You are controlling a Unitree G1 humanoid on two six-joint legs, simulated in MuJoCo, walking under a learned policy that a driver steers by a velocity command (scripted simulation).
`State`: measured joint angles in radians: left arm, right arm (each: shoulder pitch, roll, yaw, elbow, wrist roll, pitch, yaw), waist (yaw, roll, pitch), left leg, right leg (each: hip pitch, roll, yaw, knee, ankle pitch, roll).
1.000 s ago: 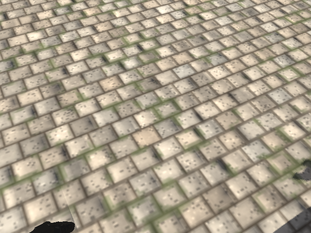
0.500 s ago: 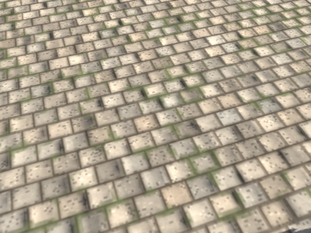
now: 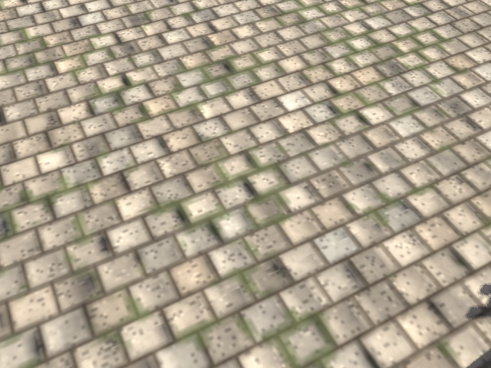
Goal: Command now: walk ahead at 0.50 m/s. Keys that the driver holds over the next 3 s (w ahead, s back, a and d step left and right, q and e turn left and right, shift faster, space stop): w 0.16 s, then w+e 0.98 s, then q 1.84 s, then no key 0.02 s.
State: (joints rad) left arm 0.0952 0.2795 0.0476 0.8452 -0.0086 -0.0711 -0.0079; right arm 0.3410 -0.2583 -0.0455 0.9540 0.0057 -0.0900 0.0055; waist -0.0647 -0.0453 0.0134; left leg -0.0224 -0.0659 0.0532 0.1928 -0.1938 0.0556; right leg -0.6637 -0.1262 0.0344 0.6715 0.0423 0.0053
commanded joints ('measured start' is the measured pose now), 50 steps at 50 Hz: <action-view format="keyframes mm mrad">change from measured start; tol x32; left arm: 1 -117 41 1 -82 -7 -16 -13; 10 352 288 83 37 0 -17 -27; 50 23 40 29 -199 -16 33 -21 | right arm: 1 27 -174 -37 -24 10 -3 -10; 28 -423 -96 -16 -230 6 -29 4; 35 15 -316 -90 -146 -18 -34 -4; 50 -125 -178 -61 -127 -8 -19 -13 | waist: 1 -8 97 62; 10 127 -299 -368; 25 125 -26 25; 33 19 -50 -83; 35 12 376 -346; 50 13 101 35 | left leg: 1 -41 271 -113 -77 197 145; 8 36 253 -64 356 614 63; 10 -558 -6 -44 983 -332 -36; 12 -743 95 -142 1099 -292 -4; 26 -488 100 -105 351 295 -102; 33 -149 107 -125 216 130 -23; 36 370 493 -786 105 -290 181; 50 -39 313 22 -65 268 108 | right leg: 1 38 32 -28 -101 62 -6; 8 465 111 -76 -181 -95 -118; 10 1048 -242 634 -300 -316 -344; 18 507 -73 275 -506 -56 -279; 30 535 -50 294 -396 -147 -192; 37 -123 104 128 580 -540 -47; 50 -10 4 1 107 -30 -15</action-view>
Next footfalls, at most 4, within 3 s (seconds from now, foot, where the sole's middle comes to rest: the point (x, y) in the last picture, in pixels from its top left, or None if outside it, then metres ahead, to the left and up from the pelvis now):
0.16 right None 0.28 -0.14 -0.78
0.68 left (220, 339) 0.58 0.05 -0.78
1.20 right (337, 285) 0.72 -0.31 -0.78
1.72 left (276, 242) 0.89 -0.14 -0.78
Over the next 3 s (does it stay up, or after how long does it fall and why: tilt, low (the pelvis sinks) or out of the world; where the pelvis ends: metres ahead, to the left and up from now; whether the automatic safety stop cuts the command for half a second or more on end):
stays up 0.81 -0.21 -0.01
